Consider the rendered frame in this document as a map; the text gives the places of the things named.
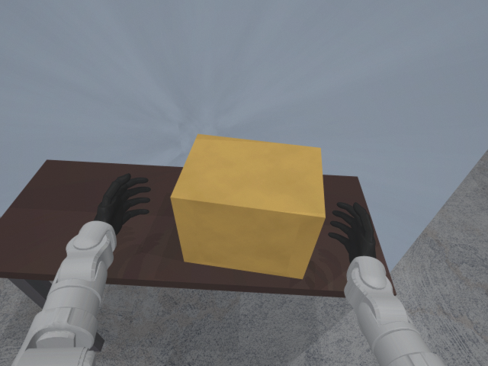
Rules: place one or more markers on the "table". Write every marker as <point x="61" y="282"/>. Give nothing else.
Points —
<point x="64" y="195"/>

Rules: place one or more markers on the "carton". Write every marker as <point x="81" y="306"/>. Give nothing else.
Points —
<point x="250" y="205"/>

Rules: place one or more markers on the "robot left upper arm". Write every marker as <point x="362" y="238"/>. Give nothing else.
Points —
<point x="73" y="356"/>

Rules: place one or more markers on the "left robot hand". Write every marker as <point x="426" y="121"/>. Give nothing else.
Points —
<point x="114" y="204"/>

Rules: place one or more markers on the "right robot forearm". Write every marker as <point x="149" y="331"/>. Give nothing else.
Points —
<point x="383" y="319"/>

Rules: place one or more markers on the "right robot hand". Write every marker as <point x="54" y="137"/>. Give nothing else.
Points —
<point x="360" y="241"/>

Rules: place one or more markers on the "left robot forearm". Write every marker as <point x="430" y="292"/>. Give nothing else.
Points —
<point x="68" y="318"/>

